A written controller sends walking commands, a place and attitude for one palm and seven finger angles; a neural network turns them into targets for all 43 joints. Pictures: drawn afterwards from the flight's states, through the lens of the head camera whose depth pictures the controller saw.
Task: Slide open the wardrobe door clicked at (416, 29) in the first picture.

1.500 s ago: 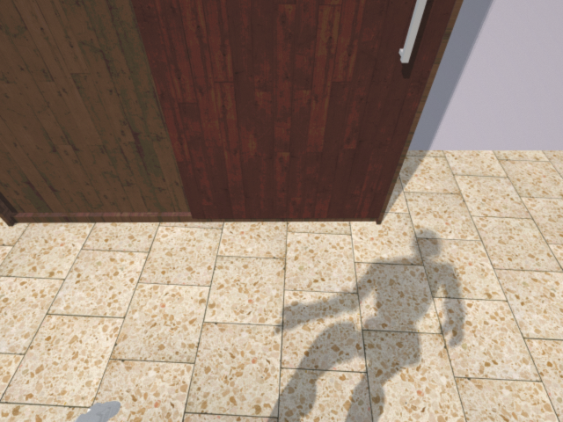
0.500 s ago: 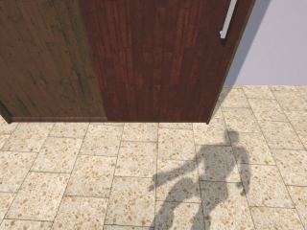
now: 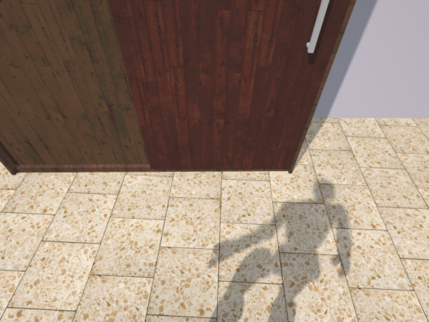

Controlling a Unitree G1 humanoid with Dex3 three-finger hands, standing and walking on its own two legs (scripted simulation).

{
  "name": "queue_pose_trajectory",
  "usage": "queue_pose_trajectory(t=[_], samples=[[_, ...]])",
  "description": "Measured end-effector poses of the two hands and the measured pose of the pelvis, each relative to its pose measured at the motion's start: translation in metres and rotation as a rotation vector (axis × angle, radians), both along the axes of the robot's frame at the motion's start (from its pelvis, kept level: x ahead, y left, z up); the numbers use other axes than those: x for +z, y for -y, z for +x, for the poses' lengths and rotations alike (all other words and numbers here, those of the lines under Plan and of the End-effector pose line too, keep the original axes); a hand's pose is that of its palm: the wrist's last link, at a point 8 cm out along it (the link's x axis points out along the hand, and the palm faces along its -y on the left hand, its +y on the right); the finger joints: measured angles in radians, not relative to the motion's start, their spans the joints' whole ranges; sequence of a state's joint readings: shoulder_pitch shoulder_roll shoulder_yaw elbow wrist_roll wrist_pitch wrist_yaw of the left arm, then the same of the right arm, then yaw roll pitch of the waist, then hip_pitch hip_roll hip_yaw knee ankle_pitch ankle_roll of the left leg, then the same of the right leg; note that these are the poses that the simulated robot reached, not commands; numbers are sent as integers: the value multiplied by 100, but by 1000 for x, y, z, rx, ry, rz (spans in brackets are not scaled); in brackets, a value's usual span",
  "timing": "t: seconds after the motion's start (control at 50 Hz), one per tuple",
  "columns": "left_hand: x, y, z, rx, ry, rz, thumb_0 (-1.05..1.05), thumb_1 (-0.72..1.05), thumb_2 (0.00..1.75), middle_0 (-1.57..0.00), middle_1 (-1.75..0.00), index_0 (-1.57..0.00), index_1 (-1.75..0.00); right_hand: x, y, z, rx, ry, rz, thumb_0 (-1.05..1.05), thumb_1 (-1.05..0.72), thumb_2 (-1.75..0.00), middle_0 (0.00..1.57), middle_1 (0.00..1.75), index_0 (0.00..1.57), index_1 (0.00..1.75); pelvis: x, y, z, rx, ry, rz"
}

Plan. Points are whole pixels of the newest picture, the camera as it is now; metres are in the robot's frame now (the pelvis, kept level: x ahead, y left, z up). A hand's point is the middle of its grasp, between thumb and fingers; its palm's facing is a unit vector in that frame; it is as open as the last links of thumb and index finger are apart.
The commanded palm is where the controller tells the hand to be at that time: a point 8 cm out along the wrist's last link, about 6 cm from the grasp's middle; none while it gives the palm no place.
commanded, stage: walk to a spot facing it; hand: right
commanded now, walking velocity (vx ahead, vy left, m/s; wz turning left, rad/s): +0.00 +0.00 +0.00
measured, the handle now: (318, 16) +1.08 -0.32 +0.15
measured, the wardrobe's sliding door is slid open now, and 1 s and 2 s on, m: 0.00 0.00 0.00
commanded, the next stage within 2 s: turn to face it in 1.32 s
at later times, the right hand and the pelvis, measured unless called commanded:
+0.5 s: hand out of the picture +0.01 -0.25 -0.20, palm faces +0.19 +0.96 -0.20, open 7.4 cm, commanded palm none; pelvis -0.01 -0.04 -0.02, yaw -12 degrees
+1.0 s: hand out of the picture +0.09 -0.25 -0.16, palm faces +0.52 +0.82 -0.24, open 7.4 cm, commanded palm none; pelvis +0.12 -0.04 -0.01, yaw -32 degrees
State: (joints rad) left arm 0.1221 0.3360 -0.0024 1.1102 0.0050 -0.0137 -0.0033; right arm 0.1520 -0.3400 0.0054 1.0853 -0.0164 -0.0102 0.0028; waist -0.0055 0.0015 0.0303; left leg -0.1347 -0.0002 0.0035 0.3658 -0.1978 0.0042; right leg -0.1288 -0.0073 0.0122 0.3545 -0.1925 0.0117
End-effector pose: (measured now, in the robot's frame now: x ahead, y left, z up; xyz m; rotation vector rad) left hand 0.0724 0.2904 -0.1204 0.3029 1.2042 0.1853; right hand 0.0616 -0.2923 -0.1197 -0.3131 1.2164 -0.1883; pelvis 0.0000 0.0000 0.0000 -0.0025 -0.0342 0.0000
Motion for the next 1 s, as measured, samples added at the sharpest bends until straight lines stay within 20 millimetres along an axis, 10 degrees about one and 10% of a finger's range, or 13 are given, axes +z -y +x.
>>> queue_pose_trajectory(t=[0.2,0.44,0.68,0.86,1.0], samples=[[-6,9,-2,-19,-20,-9,0,90,90,-20,-29,-20,-30,-4,-1,-4,-36,12,2,1,-90,-90,21,30,21,30,-4,2,-5,-35,-13,2],[-26,74,-15,-109,-106,-54,0,90,90,-20,-29,-20,-30,-48,0,-57,-196,1,116,1,-90,-90,21,30,21,30,-26,32,-15,-193,-19,14],[-7,104,-9,-155,-175,-76,0,90,90,-20,-30,-20,-30,-23,8,-61,-329,16,154,1,-91,-90,20,29,20,30,-1,46,19,-321,-63,41],[-23,84,61,-245,-216,-68,0,90,90,-20,-30,-20,-30,-9,8,6,-394,165,95,1,-91,-90,20,29,20,30,-9,34,74,-439,-62,28],[-22,105,191,-431,-131,-58,1,90,90,-20,-29,-20,-30,-9,-6,-6,-556,155,67,1,-91,-90,20,29,20,30,-9,42,119,-559,-45,18]])
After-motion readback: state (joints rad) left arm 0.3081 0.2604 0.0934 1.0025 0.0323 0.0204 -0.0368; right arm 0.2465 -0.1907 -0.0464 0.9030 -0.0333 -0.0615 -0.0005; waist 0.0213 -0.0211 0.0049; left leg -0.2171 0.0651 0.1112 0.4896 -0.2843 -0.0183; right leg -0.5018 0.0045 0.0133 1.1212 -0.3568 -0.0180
